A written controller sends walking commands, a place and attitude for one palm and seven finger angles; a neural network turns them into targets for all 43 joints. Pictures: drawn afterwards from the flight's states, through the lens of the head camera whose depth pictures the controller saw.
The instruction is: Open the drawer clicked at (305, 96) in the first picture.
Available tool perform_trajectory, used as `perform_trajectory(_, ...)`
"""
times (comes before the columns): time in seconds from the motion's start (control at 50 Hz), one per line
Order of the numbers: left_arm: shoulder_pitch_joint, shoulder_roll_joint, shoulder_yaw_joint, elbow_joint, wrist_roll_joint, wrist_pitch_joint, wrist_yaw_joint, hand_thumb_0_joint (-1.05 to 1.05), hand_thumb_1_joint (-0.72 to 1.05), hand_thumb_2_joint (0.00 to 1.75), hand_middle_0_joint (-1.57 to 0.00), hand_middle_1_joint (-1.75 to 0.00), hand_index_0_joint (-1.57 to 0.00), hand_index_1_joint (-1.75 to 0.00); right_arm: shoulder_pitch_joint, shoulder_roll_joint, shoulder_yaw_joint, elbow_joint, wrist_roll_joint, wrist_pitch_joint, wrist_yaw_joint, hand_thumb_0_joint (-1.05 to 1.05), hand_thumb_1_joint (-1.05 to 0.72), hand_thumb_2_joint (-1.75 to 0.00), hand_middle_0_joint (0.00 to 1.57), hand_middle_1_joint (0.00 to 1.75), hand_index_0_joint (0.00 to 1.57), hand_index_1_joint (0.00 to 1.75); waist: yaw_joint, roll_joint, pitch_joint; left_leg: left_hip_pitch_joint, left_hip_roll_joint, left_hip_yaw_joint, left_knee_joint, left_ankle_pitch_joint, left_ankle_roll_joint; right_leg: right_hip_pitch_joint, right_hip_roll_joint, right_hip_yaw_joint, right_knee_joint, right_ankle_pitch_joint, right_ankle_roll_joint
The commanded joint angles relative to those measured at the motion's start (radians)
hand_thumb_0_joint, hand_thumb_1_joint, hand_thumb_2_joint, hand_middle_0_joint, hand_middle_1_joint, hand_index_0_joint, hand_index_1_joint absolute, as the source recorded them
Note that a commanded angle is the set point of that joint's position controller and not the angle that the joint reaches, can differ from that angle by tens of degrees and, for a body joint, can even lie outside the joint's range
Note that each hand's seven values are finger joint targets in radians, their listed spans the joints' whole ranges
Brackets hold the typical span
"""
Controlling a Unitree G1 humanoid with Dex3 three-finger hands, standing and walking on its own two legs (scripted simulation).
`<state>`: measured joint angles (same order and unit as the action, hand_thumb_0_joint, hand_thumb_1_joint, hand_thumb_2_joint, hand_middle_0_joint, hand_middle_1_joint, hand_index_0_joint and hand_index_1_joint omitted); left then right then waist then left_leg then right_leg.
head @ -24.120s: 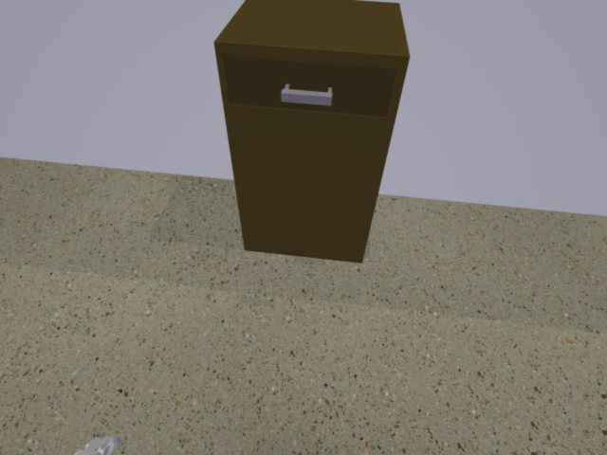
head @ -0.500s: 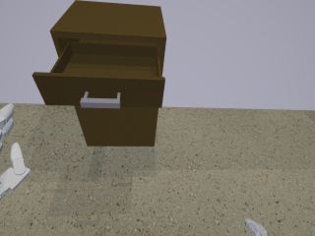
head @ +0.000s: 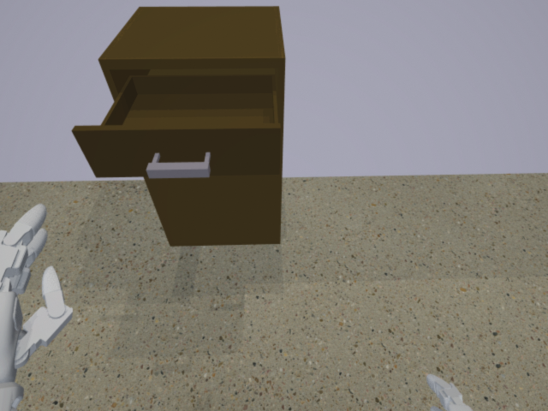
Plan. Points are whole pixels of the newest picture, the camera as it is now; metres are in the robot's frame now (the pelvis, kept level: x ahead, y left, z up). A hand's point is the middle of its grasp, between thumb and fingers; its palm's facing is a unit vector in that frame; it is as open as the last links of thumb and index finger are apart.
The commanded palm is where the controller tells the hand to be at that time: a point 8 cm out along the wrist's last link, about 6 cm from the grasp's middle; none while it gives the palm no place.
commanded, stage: let the arm hang, fingers relaxed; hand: left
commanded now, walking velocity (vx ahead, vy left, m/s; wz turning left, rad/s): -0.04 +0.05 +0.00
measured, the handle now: (180, 163) +0.63 +0.25 -0.02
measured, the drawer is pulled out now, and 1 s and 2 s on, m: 0.29 0.29 0.29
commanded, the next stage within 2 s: look to check the result in 1.20 s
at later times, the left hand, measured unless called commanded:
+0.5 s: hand out of the picture -0.01 +0.21 -0.19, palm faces +0.06 -0.98 -0.17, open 7.3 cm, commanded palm none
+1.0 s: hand out of the picture +0.05 +0.30 -0.15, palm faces +0.06 -0.94 -0.35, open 7.4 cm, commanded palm none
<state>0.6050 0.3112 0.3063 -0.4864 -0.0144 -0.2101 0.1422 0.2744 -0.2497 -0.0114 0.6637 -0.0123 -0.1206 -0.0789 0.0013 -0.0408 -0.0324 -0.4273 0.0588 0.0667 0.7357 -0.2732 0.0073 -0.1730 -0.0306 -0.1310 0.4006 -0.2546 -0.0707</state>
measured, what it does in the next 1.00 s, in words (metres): steps on the spot: left foot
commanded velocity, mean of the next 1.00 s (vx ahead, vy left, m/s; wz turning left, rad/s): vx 0.00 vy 0.00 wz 0.00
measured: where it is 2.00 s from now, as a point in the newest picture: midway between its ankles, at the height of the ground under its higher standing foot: outside the picture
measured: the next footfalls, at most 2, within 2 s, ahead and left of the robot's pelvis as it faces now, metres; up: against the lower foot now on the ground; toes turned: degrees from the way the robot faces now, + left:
left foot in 0.10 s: +0.05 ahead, +0.15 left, +0.00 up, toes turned +4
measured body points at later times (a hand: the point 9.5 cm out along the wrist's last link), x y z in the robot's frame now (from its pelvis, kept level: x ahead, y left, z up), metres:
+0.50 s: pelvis -0.01 +0.03 -0.02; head +0.03 +0.04 +0.43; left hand -0.02 +0.26 -0.17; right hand +0.06 -0.21 -0.16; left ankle +0.01 +0.15 -0.75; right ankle +0.01 -0.07 -0.75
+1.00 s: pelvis -0.01 +0.04 +0.00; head +0.00 +0.03 +0.45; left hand +0.05 +0.34 -0.13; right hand +0.09 -0.23 -0.15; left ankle +0.01 +0.15 -0.75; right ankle +0.01 -0.07 -0.75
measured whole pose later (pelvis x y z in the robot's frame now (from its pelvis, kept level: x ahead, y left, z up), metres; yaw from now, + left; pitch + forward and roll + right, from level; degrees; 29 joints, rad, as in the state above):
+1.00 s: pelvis -0.01 +0.04 +0.00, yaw +4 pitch -3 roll +0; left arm 0.13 0.32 0.02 1.11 0.02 -0.01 0.00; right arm 0.13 -0.30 -0.02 1.10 -0.02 0.00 0.00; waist 0.00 0.02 0.05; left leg -0.15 -0.02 0.01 0.35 -0.16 0.02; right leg -0.13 0.00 -0.01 0.36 -0.19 0.00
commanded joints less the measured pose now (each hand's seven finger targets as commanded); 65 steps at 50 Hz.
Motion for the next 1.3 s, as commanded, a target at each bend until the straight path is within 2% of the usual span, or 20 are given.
perform_trajectory(0.0, -0.018, 0.241, 0.175, -0.304, -0.011, -0.069, 0.040, 0.00, 0.90, 0.90, -0.20, -0.30, -0.20, -0.30, -0.122, -0.056, -0.021, -0.189, 0.004, -0.079, -0.007, 0.00, -0.90, -0.90, 0.20, 0.30, 0.20, 0.30, 0.011, -0.075, -0.057, 0.058, -0.047, 0.049, -0.207, 0.041, 0.010, 0.116, -0.226, 0.219, -0.094, 0.318, -0.029)
perform_trajectory(0.06, 0.010, 0.232, 0.176, -0.316, -0.024, -0.067, 0.043, 0.00, 0.90, 0.90, -0.20, -0.30, -0.20, -0.30, -0.115, -0.082, -0.037, -0.205, 0.012, -0.076, -0.010, 0.00, -0.90, -0.90, 0.20, 0.30, 0.20, 0.30, 0.000, 0.026, -0.073, 0.229, 0.002, -0.017, -0.335, 0.227, 0.022, 0.066, -0.151, 0.159, 0.018, 0.340, 0.036)
perform_trajectory(0.08, -0.092, 0.090, -0.198, 0.561, 0.091, 0.103, -0.106, 0.00, 0.90, 0.90, -0.20, -0.30, -0.20, -0.30, -0.110, -0.278, -0.088, 0.047, -0.005, -0.082, 0.097, 0.00, -0.90, -0.90, 0.20, 0.30, 0.20, 0.30, -0.053, 0.139, -0.034, 0.241, 0.102, -0.116, -0.158, 0.601, 0.068, -0.153, -0.149, 0.044, 0.262, 0.440, 0.065)
perform_trajectory(0.1, -0.092, 0.062, -0.199, 0.557, 0.060, 0.184, -0.123, 0.00, 0.90, 0.90, -0.20, -0.30, -0.20, -0.30, -0.033, -0.241, -0.092, -0.003, 0.012, -0.003, 0.099, 0.00, -0.90, -0.90, 0.20, 0.30, 0.20, 0.30, -0.045, 0.188, -0.100, 0.335, 0.177, -0.213, -0.187, 0.760, 0.129, -0.207, -0.056, 0.059, 0.351, 0.081, 0.077)
perform_trajectory(0.12, -0.116, 0.024, -0.217, 0.522, 0.062, 0.213, -0.120, 0.00, 0.90, 0.90, -0.20, -0.30, -0.20, -0.30, -0.037, -0.220, -0.083, -0.026, 0.007, 0.033, 0.088, 0.00, -0.90, -0.90, 0.20, 0.30, 0.20, 0.30, -0.046, 0.211, -0.045, 0.320, 0.235, -0.271, -0.234, 0.840, 0.185, -0.297, -0.008, 0.067, 0.435, -0.286, 0.091)
perform_trajectory(0.16, -0.215, 0.034, -0.220, 0.598, 0.052, 0.212, -0.125, 0.00, 0.90, 0.90, -0.20, -0.30, -0.20, -0.30, -0.034, -0.204, -0.057, -0.028, -0.021, 0.057, 0.077, 0.00, -0.90, -0.90, 0.20, 0.30, 0.20, 0.30, -0.047, 0.141, -0.069, 0.271, 0.237, -0.358, -0.262, 0.867, 0.232, -0.327, 0.025, 0.148, 0.548, -0.363, 0.088)
perform_trajectory(0.18, -0.237, 0.042, -0.223, 0.659, 0.046, 0.205, -0.128, 0.00, 0.90, 0.90, -0.20, -0.30, -0.20, -0.30, -0.028, -0.194, -0.045, -0.027, -0.030, 0.062, 0.073, 0.00, -0.90, -0.90, 0.20, 0.30, 0.20, 0.30, -0.040, 0.096, -0.084, 0.306, 0.225, -0.336, -0.242, 0.931, 0.227, -0.302, 0.026, 0.152, 0.503, -0.333, 0.083)
perform_trajectory(0.22, -0.237, 0.072, -0.221, 0.806, 0.046, 0.205, -0.133, 0.00, 0.90, 0.90, -0.20, -0.30, -0.20, -0.30, -0.087, -0.202, -0.040, -0.015, -0.026, 0.077, 0.067, 0.00, -0.90, -0.90, 0.20, 0.30, 0.20, 0.30, 0.013, 0.034, -0.106, 0.198, 0.159, -0.235, -0.215, 0.698, 0.159, -0.092, 0.021, 0.128, 0.304, -0.170, 0.079)
perform_trajectory(0.24, -0.204, 0.110, -0.215, 0.889, 0.046, 0.205, -0.134, 0.00, 0.90, 0.90, -0.20, -0.30, -0.20, -0.30, -0.142, -0.189, -0.034, -0.009, -0.013, 0.087, 0.065, 0.00, -0.90, -0.90, 0.20, 0.30, 0.20, 0.30, 0.058, -0.034, -0.113, 0.072, 0.089, -0.179, -0.158, 0.394, 0.096, 0.072, -0.012, 0.167, 0.142, 0.032, 0.077)
perform_trajectory(0.26, -0.219, 0.175, -0.213, 0.945, 0.051, 0.204, -0.132, 0.00, 0.90, 0.90, -0.20, -0.30, -0.20, -0.30, -0.154, -0.137, -0.027, -0.013, 0.003, 0.097, 0.068, 0.00, -0.90, -0.90, 0.20, 0.30, 0.20, 0.30, 0.056, -0.160, -0.089, -0.017, -0.043, -0.106, -0.084, 0.036, 0.022, 0.089, -0.150, 0.381, -0.012, 0.102, 0.035)
perform_trajectory(0.28, -0.256, 0.211, -0.215, 0.998, 0.049, 0.206, -0.137, 0.00, 0.90, 0.90, -0.20, -0.30, -0.20, -0.30, -0.136, -0.113, -0.030, 0.002, -0.002, 0.112, 0.072, 0.00, -0.90, -0.90, 0.20, 0.30, 0.20, 0.30, 0.033, -0.163, -0.002, -0.042, -0.084, -0.074, -0.009, -0.215, -0.007, 0.001, -0.278, 0.524, -0.093, 0.097, -0.031)
perform_trajectory(0.3, -0.313, 0.216, -0.228, 1.041, 0.048, 0.212, -0.143, 0.00, 0.90, 0.90, -0.20, -0.30, -0.20, -0.30, -0.105, -0.125, -0.033, 0.032, -0.004, 0.122, 0.077, 0.00, -0.90, -0.90, 0.20, 0.30, 0.20, 0.30, 0.003, -0.064, 0.032, 0.025, -0.064, -0.076, 0.023, -0.271, -0.002, -0.088, -0.284, 0.502, -0.102, -0.006, -0.092)
perform_trajectory(0.34, -0.409, 0.178, -0.236, 1.107, 0.045, 0.212, -0.137, 0.00, 0.90, 0.90, -0.20, -0.30, -0.20, -0.30, -0.103, -0.128, -0.036, 0.093, -0.008, 0.138, 0.072, 0.00, -0.90, -0.90, 0.20, 0.30, 0.20, 0.30, -0.024, -0.066, 0.129, 0.079, -0.056, -0.085, 0.017, -0.160, 0.006, -0.193, -0.195, 0.442, -0.115, -0.053, -0.089)
perform_trajectory(0.4, -0.406, 0.127, -0.254, 1.226, 0.030, 0.202, -0.131, 0.00, 0.90, 0.90, -0.20, -0.30, -0.20, -0.30, -0.030, -0.101, -0.020, 0.171, 0.000, 0.128, 0.066, 0.00, -0.90, -0.90, 0.20, 0.30, 0.20, 0.30, -0.049, 0.025, 0.051, 0.249, -0.008, -0.127, -0.239, 0.163, 0.012, -0.137, -0.115, 0.303, -0.008, 0.161, -0.021)
perform_trajectory(0.44, -0.355, 0.075, -0.262, 1.291, 0.023, 0.202, -0.127, 0.00, 0.90, 0.90, -0.20, -0.30, -0.20, -0.30, -0.062, -0.135, -0.016, 0.202, -0.008, 0.112, 0.057, 0.00, -0.90, -0.90, 0.20, 0.30, 0.20, 0.30, -0.002, 0.157, -0.005, 0.222, 0.072, -0.200, -0.309, 0.263, 0.046, -0.028, -0.041, 0.225, 0.036, 0.137, 0.031)
perform_trajectory(0.46, -0.345, 0.074, -0.260, 1.330, 0.028, 0.208, -0.122, 0.00, 0.90, 0.90, -0.20, -0.30, -0.20, -0.30, -0.079, -0.128, -0.017, 0.220, -0.007, 0.116, 0.059, 0.00, -0.90, -0.90, 0.20, 0.30, 0.20, 0.30, 0.005, 0.185, 0.007, 0.181, 0.068, -0.207, -0.342, 0.174, 0.048, 0.007, -0.030, 0.214, 0.010, 0.052, 0.034)
perform_trajectory(0.54, -0.334, 0.077, -0.264, 1.447, 0.024, 0.207, -0.128, 0.00, 0.90, 0.90, -0.20, -0.30, -0.20, -0.30, -0.079, -0.125, -0.021, 0.282, -0.004, 0.119, 0.053, 0.00, -0.90, -0.90, 0.20, 0.30, 0.20, 0.30, 0.005, 0.177, 0.017, 0.183, 0.048, -0.197, -0.415, -0.011, 0.035, 0.026, -0.035, 0.207, -0.038, 0.013, 0.022)
perform_trajectory(0.68, -0.363, 0.101, -0.266, 1.544, 0.029, 0.199, -0.126, 0.00, 0.90, 0.90, -0.20, -0.30, -0.20, -0.30, -0.077, -0.156, -0.034, 0.355, -0.003, 0.115, 0.052, 0.00, -0.90, -0.90, 0.20, 0.30, 0.20, 0.30, -0.002, 0.093, 0.072, 0.212, 0.056, -0.203, -0.466, -0.035, 0.037, -0.004, -0.052, 0.199, -0.087, -0.005, 0.020)
perform_trajectory(0.84, -0.437, 0.170, -0.259, 1.563, 0.030, 0.186, -0.127, 0.00, 0.90, 0.90, -0.20, -0.30, -0.20, -0.30, -0.125, -0.215, -0.042, 0.384, -0.004, 0.105, 0.059, 0.00, -0.90, -0.90, 0.20, 0.30, 0.20, 0.30, -0.005, 0.038, 0.066, 0.250, 0.053, -0.194, -0.475, 0.050, 0.033, 0.006, -0.068, 0.217, -0.110, 0.034, 0.025)
perform_trajectory(1.28, -0.550, 0.229, -0.258, 1.539, 0.027, 0.174, -0.126, 0.00, 0.90, 0.90, -0.20, -0.30, -0.20, -0.30, -0.194, -0.270, -0.033, 0.397, -0.004, 0.099, 0.066, 0.00, -0.90, -0.90, 0.20, 0.30, 0.20, 0.30, -0.012, 0.059, 0.012, 0.331, 0.054, -0.157, -0.463, 0.243, 0.015, 0.079, -0.091, 0.235, -0.144, 0.202, 0.032)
